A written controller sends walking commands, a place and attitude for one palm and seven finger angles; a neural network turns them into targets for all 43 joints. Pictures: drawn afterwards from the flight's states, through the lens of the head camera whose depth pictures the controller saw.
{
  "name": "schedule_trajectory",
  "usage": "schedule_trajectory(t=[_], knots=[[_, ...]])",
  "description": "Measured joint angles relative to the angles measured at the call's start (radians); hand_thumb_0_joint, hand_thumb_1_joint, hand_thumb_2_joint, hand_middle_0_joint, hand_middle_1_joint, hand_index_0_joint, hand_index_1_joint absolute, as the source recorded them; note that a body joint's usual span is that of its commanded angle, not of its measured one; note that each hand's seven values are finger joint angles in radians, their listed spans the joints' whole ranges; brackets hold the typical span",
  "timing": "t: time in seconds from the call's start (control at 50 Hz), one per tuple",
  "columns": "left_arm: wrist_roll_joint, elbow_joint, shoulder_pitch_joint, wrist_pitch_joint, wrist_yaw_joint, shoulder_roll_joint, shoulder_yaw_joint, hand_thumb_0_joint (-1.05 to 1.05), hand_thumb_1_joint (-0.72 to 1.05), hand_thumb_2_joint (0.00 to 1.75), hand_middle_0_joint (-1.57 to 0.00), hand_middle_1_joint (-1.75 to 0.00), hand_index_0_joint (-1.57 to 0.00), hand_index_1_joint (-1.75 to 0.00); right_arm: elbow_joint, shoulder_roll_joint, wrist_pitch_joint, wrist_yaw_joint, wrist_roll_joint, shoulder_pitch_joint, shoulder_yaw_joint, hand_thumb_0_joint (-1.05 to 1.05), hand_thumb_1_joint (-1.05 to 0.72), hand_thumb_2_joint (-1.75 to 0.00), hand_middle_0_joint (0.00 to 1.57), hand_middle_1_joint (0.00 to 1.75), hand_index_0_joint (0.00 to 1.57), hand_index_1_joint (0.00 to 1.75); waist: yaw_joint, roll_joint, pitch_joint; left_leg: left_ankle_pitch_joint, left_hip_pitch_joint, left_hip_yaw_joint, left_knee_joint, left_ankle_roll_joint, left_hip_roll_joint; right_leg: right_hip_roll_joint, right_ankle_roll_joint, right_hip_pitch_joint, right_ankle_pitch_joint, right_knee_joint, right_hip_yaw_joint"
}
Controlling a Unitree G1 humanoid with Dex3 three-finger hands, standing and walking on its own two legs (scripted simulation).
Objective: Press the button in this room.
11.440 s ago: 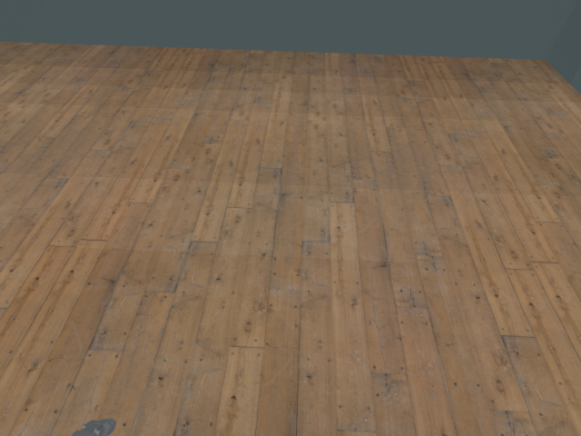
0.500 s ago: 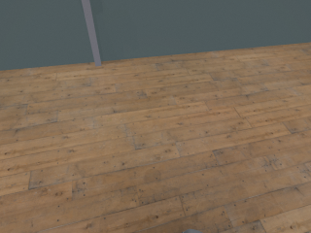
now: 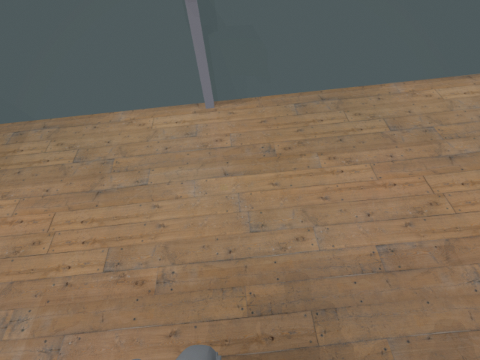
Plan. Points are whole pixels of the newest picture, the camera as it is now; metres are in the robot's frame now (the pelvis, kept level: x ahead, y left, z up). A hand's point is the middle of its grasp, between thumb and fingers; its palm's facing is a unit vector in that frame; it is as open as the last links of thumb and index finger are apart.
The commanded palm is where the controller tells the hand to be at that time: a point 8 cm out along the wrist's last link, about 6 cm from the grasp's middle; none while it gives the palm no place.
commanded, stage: turn or walk to find it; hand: left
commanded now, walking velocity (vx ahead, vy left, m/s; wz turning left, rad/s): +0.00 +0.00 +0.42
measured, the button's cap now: out of the picture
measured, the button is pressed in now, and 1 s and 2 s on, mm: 0 0 0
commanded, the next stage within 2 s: none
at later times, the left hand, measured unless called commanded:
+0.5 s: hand out of the picture -0.03 +0.27 -0.17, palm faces +0.27 -0.93 -0.25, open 7.4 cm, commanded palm none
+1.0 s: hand out of the picture -0.06 +0.20 -0.16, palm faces +0.43 -0.87 -0.25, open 7.4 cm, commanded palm none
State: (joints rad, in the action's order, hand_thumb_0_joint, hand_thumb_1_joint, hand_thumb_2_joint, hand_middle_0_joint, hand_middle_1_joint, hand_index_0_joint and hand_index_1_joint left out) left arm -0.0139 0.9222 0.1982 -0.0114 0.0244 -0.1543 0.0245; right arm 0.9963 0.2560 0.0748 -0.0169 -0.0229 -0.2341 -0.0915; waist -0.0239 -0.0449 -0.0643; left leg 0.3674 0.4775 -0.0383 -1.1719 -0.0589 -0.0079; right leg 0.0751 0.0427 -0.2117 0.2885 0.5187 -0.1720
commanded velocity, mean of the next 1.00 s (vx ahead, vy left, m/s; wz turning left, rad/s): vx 0.00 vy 0.00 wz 0.42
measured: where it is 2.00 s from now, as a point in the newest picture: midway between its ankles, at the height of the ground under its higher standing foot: outside the picture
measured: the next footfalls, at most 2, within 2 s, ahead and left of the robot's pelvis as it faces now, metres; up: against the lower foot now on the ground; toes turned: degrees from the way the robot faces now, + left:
left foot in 0.28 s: +0.00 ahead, +0.16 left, +0.00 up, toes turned +13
right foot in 0.72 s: +0.04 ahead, -0.09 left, +0.00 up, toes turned +12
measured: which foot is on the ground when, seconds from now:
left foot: up 0.00-0.26, down 0.28-0.72, up 0.74-1.00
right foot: down 0.00-0.28, up 0.30-0.70, down 0.72-1.00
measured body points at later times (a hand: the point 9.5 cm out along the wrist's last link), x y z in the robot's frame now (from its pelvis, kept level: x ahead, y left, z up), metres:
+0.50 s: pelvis -0.03 +0.05 +0.00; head -0.01 +0.07 +0.45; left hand -0.04 +0.32 -0.15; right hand +0.12 -0.17 -0.13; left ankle -0.04 +0.15 -0.74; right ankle -0.01 -0.10 -0.67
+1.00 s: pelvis -0.05 -0.01 +0.00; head -0.02 -0.01 +0.45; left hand -0.09 +0.24 -0.14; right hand +0.08 -0.23 -0.16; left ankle -0.13 +0.13 -0.67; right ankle +0.00 -0.10 -0.74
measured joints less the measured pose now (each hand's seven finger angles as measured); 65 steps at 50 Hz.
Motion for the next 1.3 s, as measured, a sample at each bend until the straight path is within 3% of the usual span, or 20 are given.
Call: schedule_trajectory(t=[0.1,0.2,0.26,0.28,0.32,0.36,0.46,0.6,0.66,0.7,0.72,0.78,0.84,0.9,1.06,1.12,1.14,1.2,1.26,1.3], knots=[[-0.005,0.022,0.032,0.003,0.000,-0.007,0.004,0.01,0.91,0.90,-0.21,-0.30,-0.20,-0.30,0.016,-0.004,0.007,0.002,0.003,0.009,0.008,0.00,-0.91,-0.89,0.19,0.30,0.20,0.30,0.018,0.023,-0.010,0.043,-0.053,0.021,0.124,-0.015,-0.030,0.025,-0.004,0.005,-0.003,-0.008,-0.039],[-0.011,0.049,0.056,-0.004,-0.003,-0.037,0.015,0.01,0.91,0.90,-0.21,-0.30,-0.20,-0.30,0.009,-0.016,-0.002,0.004,0.012,0.051,0.024,0.00,-0.91,-0.89,0.19,0.30,0.19,0.30,0.044,0.048,-0.022,0.086,-0.138,0.072,0.338,-0.004,-0.033,0.055,-0.021,-0.013,0.009,0.028,-0.074],[-0.008,0.065,0.070,-0.013,-0.004,-0.062,0.025,0.01,0.91,0.90,-0.21,-0.30,-0.20,-0.30,-0.010,-0.025,-0.021,0.004,0.014,0.075,0.034,0.00,-0.91,-0.89,0.19,0.30,0.19,0.30,0.052,0.062,-0.020,0.000,-0.212,0.110,0.523,0.011,-0.027,0.076,-0.043,-0.035,0.032,0.082,-0.099],[-0.004,0.067,0.078,-0.018,-0.005,-0.070,0.029,0.01,0.91,0.90,-0.21,-0.30,-0.20,-0.30,-0.020,-0.025,-0.031,0.002,0.013,0.078,0.036,0.00,-0.91,-0.89,0.19,0.30,0.19,0.30,0.053,0.062,-0.013,-0.042,-0.239,0.115,0.592,0.034,-0.027,0.082,-0.052,-0.052,0.048,0.118,-0.106],[0.001,0.076,0.075,-0.041,-0.002,-0.095,0.038,0.01,0.91,0.90,-0.21,-0.30,-0.20,-0.30,-0.029,-0.044,-0.045,0.003,0.009,0.098,0.040,0.00,-0.91,-0.89,0.19,0.30,0.20,0.30,0.061,0.095,-0.020,-0.036,-0.227,0.121,0.572,0.073,-0.007,0.085,-0.082,-0.108,0.175,0.250,-0.043],[0.001,0.087,0.064,-0.062,0.001,-0.105,0.042,0.01,0.91,0.90,-0.20,-0.29,-0.20,-0.30,-0.038,-0.056,-0.054,0.010,0.005,0.102,0.047,0.00,-0.91,-0.89,0.19,0.30,0.20,0.30,0.060,0.097,-0.018,-0.041,-0.230,0.110,0.578,0.084,-0.003,0.055,-0.097,-0.166,0.231,0.400,0.026],[0.003,0.074,0.033,-0.056,-0.010,-0.106,0.042,0.01,0.91,0.90,-0.20,-0.29,-0.20,-0.30,-0.037,-0.068,-0.057,0.019,0.006,0.096,0.057,0.00,-0.90,-0.89,0.20,0.30,0.20,0.30,0.058,0.079,-0.005,-0.106,-0.263,0.076,0.673,0.090,0.008,0.025,-0.120,-0.237,0.147,0.547,0.100],[0.006,0.031,-0.017,-0.049,-0.009,-0.081,0.034,0.01,0.91,0.90,-0.20,-0.29,-0.20,-0.30,-0.038,-0.071,-0.050,0.014,0.002,0.069,0.049,0.00,-0.90,-0.89,0.20,0.30,0.20,0.30,0.030,0.053,0.006,-0.145,-0.252,0.029,0.703,0.082,0.023,0.007,-0.128,-0.193,0.151,0.398,0.130],[0.010,0.012,-0.038,-0.041,-0.009,-0.066,0.028,0.01,0.91,0.90,-0.20,-0.29,-0.20,-0.30,-0.037,-0.064,-0.041,0.012,-0.002,0.052,0.041,0.00,-0.90,-0.89,0.20,0.30,0.20,0.30,0.013,0.035,0.006,-0.146,-0.223,0.003,0.679,0.068,0.027,-0.012,-0.120,-0.137,0.139,0.263,0.126],[0.011,-0.003,-0.041,-0.026,-0.009,-0.058,0.022,0.01,0.91,0.90,-0.20,-0.29,-0.20,-0.30,-0.035,-0.057,-0.035,0.011,0.000,0.037,0.034,0.00,-0.90,-0.89,0.20,0.30,0.20,0.30,0.008,0.026,0.011,-0.137,-0.193,-0.013,0.642,0.053,0.032,-0.023,-0.115,-0.074,0.060,0.118,0.115],[0.007,-0.011,-0.038,-0.015,-0.009,-0.054,0.020,0.01,0.91,0.90,-0.20,-0.29,-0.20,-0.30,-0.036,-0.052,-0.032,0.010,0.004,0.027,0.029,0.00,-0.90,-0.89,0.20,0.30,0.20,0.30,0.010,0.023,0.016,-0.124,-0.168,-0.020,0.606,0.046,0.037,-0.023,-0.098,-0.050,0.027,0.053,0.109],[0.000,-0.019,-0.032,-0.003,-0.005,-0.025,0.011,0.00,0.91,0.90,-0.20,-0.29,-0.20,-0.30,-0.027,-0.029,-0.010,0.010,0.005,0.018,0.011,0.00,-0.90,-0.89,0.20,0.30,0.20,0.30,0.006,-0.006,0.003,0.066,-0.068,-0.034,0.342,0.040,0.049,-0.022,-0.034,-0.057,0.021,0.081,0.073],[-0.001,-0.015,-0.010,-0.010,-0.002,-0.009,0.007,0.00,0.91,0.90,-0.20,-0.30,-0.20,-0.30,-0.017,-0.013,0.002,0.002,0.000,0.006,-0.001,0.00,-0.90,-0.89,0.20,0.30,0.20,0.30,0.004,-0.007,0.002,0.046,0.010,-0.006,0.087,0.030,0.039,-0.005,-0.022,-0.033,0.005,0.046,0.046],[-0.003,-0.001,0.004,-0.014,-0.001,-0.004,0.005,0.01,0.90,0.90,-0.21,-0.30,-0.20,-0.30,-0.011,-0.006,0.003,-0.003,-0.001,-0.008,-0.004,0.00,-0.90,-0.89,0.19,0.30,0.20,0.30,-0.002,0.001,0.003,0.002,0.023,0.015,0.008,0.011,0.008,0.011,-0.024,-0.017,-0.010,0.015,0.016],[-0.012,0.021,0.023,-0.006,-0.006,-0.029,0.012,0.01,0.90,0.90,-0.21,-0.30,-0.20,-0.30,0.009,-0.018,0.000,0.000,0.009,0.006,0.014,0.00,-0.91,-0.89,0.19,0.30,0.19,0.30,0.029,0.049,-0.013,0.089,-0.123,0.066,0.313,-0.004,-0.035,0.066,-0.042,-0.031,-0.007,0.029,-0.051],[-0.009,0.034,0.032,-0.013,-0.007,-0.052,0.022,0.01,0.90,0.90,-0.21,-0.30,-0.20,-0.30,-0.006,-0.025,-0.018,0.002,0.013,0.029,0.024,0.01,-0.91,-0.89,0.19,0.30,0.19,0.30,0.035,0.066,-0.016,0.011,-0.204,0.099,0.508,0.006,-0.032,0.091,-0.063,-0.057,0.015,0.083,-0.075],[-0.004,0.035,0.040,-0.019,-0.008,-0.059,0.026,0.01,0.90,0.90,-0.21,-0.30,-0.20,-0.30,-0.015,-0.023,-0.028,0.001,0.012,0.032,0.026,0.00,-0.91,-0.89,0.19,0.30,0.20,0.30,0.035,0.065,-0.010,-0.032,-0.231,0.102,0.580,0.028,-0.033,0.098,-0.073,-0.075,0.031,0.119,-0.083],[0.000,0.055,0.036,-0.054,-0.002,-0.097,0.039,0.01,0.90,0.90,-0.21,-0.30,-0.20,-0.30,-0.027,-0.051,-0.051,0.006,0.006,0.061,0.035,0.00,-0.91,-0.89,0.19,0.30,0.20,0.30,0.043,0.103,-0.020,-0.022,-0.218,0.104,0.558,0.069,-0.012,0.080,-0.102,-0.162,0.207,0.329,0.013],[0.004,0.072,0.021,-0.068,-0.006,-0.110,0.045,0.01,0.91,0.90,-0.20,-0.29,-0.20,-0.30,-0.035,-0.066,-0.060,0.018,0.003,0.065,0.046,0.00,-0.90,-0.89,0.19,0.30,0.20,0.30,0.040,0.094,-0.017,-0.052,-0.236,0.079,0.607,0.073,-0.008,0.036,-0.114,-0.225,0.198,0.502,0.072],[0.005,0.067,0.011,-0.062,-0.011,-0.112,0.044,0.01,0.91,0.90,-0.20,-0.29,-0.20,-0.30,-0.034,-0.070,-0.060,0.021,0.004,0.067,0.051,0.00,-0.90,-0.89,0.20,0.30,0.20,0.30,0.042,0.086,-0.013,-0.080,-0.250,0.065,0.647,0.076,-0.003,0.023,-0.120,-0.242,0.168,0.536,0.090]])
